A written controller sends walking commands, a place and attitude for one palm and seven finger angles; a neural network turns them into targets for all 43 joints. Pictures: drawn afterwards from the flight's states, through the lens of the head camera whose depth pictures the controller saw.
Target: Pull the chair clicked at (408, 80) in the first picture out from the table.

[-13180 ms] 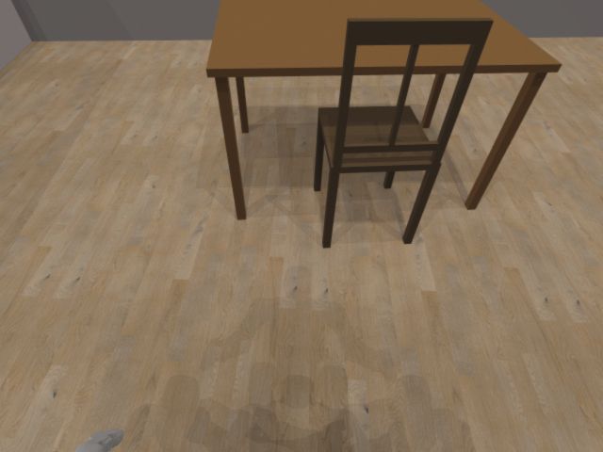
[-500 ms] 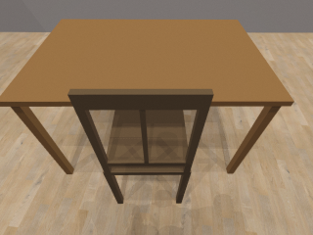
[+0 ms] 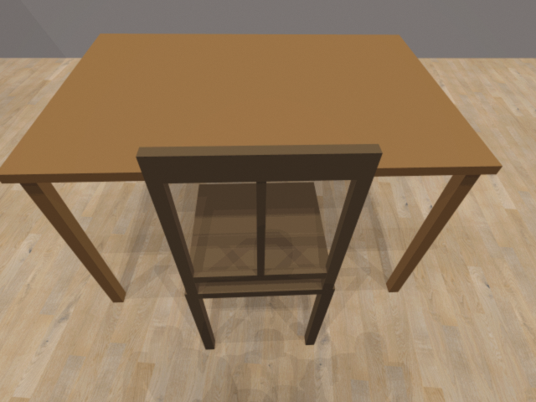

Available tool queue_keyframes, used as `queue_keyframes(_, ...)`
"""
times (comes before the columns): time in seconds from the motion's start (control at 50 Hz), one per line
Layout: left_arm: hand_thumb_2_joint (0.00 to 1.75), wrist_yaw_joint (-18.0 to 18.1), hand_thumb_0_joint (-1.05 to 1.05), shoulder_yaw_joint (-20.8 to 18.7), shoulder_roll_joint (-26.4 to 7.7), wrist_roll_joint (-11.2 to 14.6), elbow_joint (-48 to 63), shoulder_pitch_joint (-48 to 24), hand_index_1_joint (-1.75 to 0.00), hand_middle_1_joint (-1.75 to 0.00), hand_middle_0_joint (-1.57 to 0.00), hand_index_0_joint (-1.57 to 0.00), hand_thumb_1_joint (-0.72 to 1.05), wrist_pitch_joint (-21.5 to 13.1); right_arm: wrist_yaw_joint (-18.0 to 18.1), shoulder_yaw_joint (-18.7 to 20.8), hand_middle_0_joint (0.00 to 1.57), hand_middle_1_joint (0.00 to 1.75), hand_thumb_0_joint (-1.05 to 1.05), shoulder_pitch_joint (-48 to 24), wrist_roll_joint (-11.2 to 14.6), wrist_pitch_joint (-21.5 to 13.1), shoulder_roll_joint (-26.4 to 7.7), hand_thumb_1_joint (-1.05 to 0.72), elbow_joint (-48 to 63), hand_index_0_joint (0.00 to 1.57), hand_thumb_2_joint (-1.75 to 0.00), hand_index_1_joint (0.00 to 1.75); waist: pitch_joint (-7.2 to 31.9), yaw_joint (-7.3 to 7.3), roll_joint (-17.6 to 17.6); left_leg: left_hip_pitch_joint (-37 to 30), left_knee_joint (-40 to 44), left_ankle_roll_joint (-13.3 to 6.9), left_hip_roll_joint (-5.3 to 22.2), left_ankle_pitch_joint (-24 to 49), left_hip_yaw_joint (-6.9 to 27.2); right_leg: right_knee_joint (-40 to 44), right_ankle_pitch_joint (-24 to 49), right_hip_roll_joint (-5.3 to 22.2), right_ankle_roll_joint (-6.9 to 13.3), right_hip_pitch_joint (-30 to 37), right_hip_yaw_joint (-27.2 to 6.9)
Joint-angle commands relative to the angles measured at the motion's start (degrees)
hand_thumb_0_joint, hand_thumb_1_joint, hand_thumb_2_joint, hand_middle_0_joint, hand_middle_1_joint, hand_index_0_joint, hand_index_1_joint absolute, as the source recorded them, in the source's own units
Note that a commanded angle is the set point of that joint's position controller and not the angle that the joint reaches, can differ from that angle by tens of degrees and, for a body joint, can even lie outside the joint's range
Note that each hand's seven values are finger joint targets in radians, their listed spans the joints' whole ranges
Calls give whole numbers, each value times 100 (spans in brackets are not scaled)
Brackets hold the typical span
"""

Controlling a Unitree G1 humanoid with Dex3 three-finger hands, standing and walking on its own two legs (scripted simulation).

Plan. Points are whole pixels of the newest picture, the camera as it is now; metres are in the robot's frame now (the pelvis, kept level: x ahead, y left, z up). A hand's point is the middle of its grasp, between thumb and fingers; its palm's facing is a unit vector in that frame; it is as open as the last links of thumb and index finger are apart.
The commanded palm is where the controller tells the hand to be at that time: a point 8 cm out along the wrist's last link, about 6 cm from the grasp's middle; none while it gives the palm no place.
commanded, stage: look again from close up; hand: left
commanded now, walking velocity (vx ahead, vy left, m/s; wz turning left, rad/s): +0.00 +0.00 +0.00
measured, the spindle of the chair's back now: (260, 232) +0.45 +0.04 -0.07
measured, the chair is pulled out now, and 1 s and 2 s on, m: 0.00 0.00 0.00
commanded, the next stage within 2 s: raise the hand toward the chair's back in 0.46 s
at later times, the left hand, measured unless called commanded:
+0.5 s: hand out of the picture -0.01 +0.16 -0.17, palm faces +0.03 -0.98 -0.18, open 7.4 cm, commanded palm none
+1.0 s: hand (186, 397) +0.15 +0.13 -0.08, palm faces +0.10 -1.00 +0.02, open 9.3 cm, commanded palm +0.13 +0.21 -0.06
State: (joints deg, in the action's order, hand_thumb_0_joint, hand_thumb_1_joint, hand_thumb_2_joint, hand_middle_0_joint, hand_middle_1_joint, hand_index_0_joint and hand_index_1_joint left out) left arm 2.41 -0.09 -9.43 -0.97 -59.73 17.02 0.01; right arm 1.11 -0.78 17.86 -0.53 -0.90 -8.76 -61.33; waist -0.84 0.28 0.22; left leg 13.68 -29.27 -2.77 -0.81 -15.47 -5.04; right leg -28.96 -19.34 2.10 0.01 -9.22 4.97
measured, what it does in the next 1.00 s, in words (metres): lowers itself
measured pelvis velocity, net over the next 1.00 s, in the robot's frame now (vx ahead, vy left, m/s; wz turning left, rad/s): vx -0.05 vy -0.05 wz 0.01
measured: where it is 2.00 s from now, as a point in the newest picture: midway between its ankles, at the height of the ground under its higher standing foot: outside the picture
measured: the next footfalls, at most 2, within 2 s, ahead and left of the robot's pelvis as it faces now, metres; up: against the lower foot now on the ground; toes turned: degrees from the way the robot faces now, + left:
none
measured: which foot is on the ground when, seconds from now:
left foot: down 0.00-1.00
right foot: down 0.00-1.00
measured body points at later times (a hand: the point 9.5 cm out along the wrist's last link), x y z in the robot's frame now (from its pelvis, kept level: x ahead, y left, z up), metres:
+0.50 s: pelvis +0.01 +0.00 +0.00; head +0.02 +0.00 +0.45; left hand -0.01 +0.21 -0.16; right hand +0.02 -0.22 -0.16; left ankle +0.00 +0.09 -0.74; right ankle -0.04 -0.11 -0.74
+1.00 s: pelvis -0.05 -0.05 -0.08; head +0.00 -0.03 +0.37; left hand +0.14 +0.19 -0.08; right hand +0.18 -0.30 -0.12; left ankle +0.00 +0.09 -0.74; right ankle -0.04 -0.12 -0.74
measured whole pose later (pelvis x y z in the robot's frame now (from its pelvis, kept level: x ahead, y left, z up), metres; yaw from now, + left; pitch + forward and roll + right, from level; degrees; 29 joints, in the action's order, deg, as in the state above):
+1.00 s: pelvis -0.05 -0.05 -0.08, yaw +1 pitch +13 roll +1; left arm -11.7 -8.1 -8.7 11.7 -12.7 22.3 -27.2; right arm 0.5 3.5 7.6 1.2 -11.6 -14.9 -30.4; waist 7.6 0.6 3.4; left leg 49.3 -61.8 1.1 3.0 -24.8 -2.2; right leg -63.9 -31.6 0.4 4.8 -45.1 6.7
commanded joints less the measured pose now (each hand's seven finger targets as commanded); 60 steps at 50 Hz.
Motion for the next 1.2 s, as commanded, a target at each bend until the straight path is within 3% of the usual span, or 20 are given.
queue_keyframes(0.0,90,-10,0,-52,-414,2,144,497,-30,-30,-20,-20,90,-68,37,108,20,30,0,164,6,-116,-584,-90,230,20,-90,30,-211,-129,-167,-56,940,-132,722,692,990,469,485,300,182,-227,-334)
queue_keyframes(0.52,90,30,0,-21,-393,2,-204,653,-30,-30,-20,-20,90,-93,60,75,20,30,0,43,39,-101,-531,-90,-105,20,-90,30,-347,-98,15,-458,757,-42,602,1524,716,685,1202,486,140,-198,-413)
queue_keyframes(0.54,90,210,0,11,-505,-83,-302,774,-30,-30,-20,-20,90,-236,10,97,20,30,0,-284,43,-107,-755,-90,281,20,-90,30,-690,-135,350,97,-214,108,752,2238,751,800,2429,602,73,-494,-705)
queue_keyframes(0.56,89,218,0,-345,-1449,1044,8619,-3263,-30,-30,-20,-20,88,-1329,211,328,20,30,0,-72,278,-871,-1655,-90,2291,20,-90,30,2212,626,-892,-1758,294,144,240,2734,657,38,2518,32,174,-379,-151)
queue_keyframes(0.58,88,483,0,-341,-1096,609,7095,-1052,-29,-29,-20,-20,85,-997,347,64,20,30,0,-552,246,-1399,-1049,-90,1886,20,-90,30,2217,32,-1606,-2198,520,177,528,3430,636,-445,1081,-146,255,-661,-142)
queue_keyframes(0.6,87,754,0,-211,-995,574,6602,-698,-29,-29,-19,-19,83,-686,337,177,20,30,0,-467,303,-1579,-1069,-90,1528,20,-90,30,1815,170,-1366,-1539,535,307,495,2818,717,-499,339,-123,152,-949,-101)
queue_keyframes(0.62,86,726,0,332,228,707,5448,745,-29,-29,-19,-19,81,-181,270,249,20,30,0,-293,359,-1550,-903,-90,1507,20,-90,30,798,245,-705,-937,631,265,506,2340,843,-554,124,-124,143,-1298,15)
queue_keyframes(0.64,85,578,0,611,407,939,6466,15,-28,-28,-19,-19,78,-326,242,242,20,30,0,-407,405,-1547,-1113,-90,1982,20,-90,30,264,221,-523,-388,465,189,451,1607,861,-381,253,-96,125,-1257,100)
queue_keyframes(0.68,83,398,0,342,48,874,6393,58,-27,-27,-18,-18,74,-844,280,298,20,30,0,-572,277,-1697,-1344,-90,2281,20,-90,30,127,337,54,219,-110,125,228,615,819,-152,464,-161,109,-1589,151)
queue_keyframes(0.72,81,186,0,43,116,822,5346,174,-27,-27,-18,-18,69,-1383,238,370,20,30,0,-598,119,-1645,-1367,-90,2458,20,-90,30,-21,447,1344,1094,-830,146,135,174,827,-561,61,-232,60,-2516,250)
queue_keyframes(0.76,79,-346,0,-443,146,1081,4540,1052,-26,-26,-17,-17,64,-2226,171,455,20,30,0,-940,63,-1639,-1307,-90,2687,20,-90,30,98,-11,2070,2153,-1407,221,102,-277,699,-1091,-529,-225,66,-3127,134)
queue_keyframes(0.78,78,-688,0,-668,78,1251,4545,1473,-26,-26,-17,-17,62,-2637,114,495,20,30,0,-1053,36,-1645,-1288,-90,2841,20,-90,30,428,-253,2033,2490,-1633,255,46,-304,616,-1364,-528,-221,94,-3067,13)
queue_keyframes(0.8,77,-1014,0,-1180,-291,1354,4332,1903,-25,-25,-17,-17,60,-2974,24,563,20,30,0,-1148,79,-1623,-1260,-90,2952,20,-90,30,674,-534,1508,2656,-1825,321,-21,-149,504,-1578,-215,-173,154,-2875,-148)
queue_keyframes(0.84,75,-1586,0,-1535,-605,1547,4491,1706,-25,-25,-16,-16,55,-3428,-82,600,20,30,0,-1301,114,-1563,-1292,-90,3345,20,-90,30,1383,-574,557,2892,-2301,339,-112,42,319,-2107,337,-93,201,-2658,-304)
queue_keyframes(0.9,72,-1557,0,-1736,-985,1425,5203,1394,-23,-23,-16,-16,48,-3183,-95,578,20,30,0,-1514,189,-1295,-1163,-90,3855,20,-90,30,1793,-670,-459,3178,-2615,275,-173,-115,119,-2214,135,-19,187,-2578,-663)
queue_keyframes(0.98,68,-944,0,-1648,-1057,1445,7443,173,-22,-22,-15,-15,39,-3551,29,578,20,30,0,-1194,133,-1235,-929,-90,4031,20,-90,30,2397,-247,-896,2953,-3015,131,30,-97,281,-2239,-98,-33,128,-2850,-1052)
queue_keyframes(1.0,67,-807,0,-1633,-1137,1441,7937,-302,-22,-22,-15,-15,36,-3782,79,566,20,30,0,-1043,103,-1235,-938,-90,3919,20,-90,30,2413,-35,-640,3072,-3163,107,97,-131,375,-2311,-161,-98,95,-3070,-1044)
queue_keyframes(1.08,63,-1120,0,-897,-794,1487,7724,-565,-20,-20,-14,-14,27,-4400,242,472,20,30,0,-967,110,-1513,-996,-90,3513,20,-90,30,1815,411,-540,3485,-3628,81,218,-472,536,-2230,-808,-122,86,-3858,-1164)
queue_keyframes(1.12,61,-1572,0,-649,-752,1590,7018,-523,-19,-19,-13,-13,22,-4228,298,398,20,30,0,-961,178,-1625,-1120,-90,3418,20,-90,30,1446,593,-122,3833,-3791,68,241,-764,577,-2034,-1136,-49,-10,-3954,-1307)
queue_keyframes(1.18,58,-2203,0,-944,-1051,1769,5880,-240,-18,-18,-13,-13,15,-3314,427,353,20,30,0,-987,326,-1576,-1258,-90,3468,20,-90,30,1413,430,483,4404,-3801,51,170,-1076,632,-1769,-1515,88,-162,-3503,-1644)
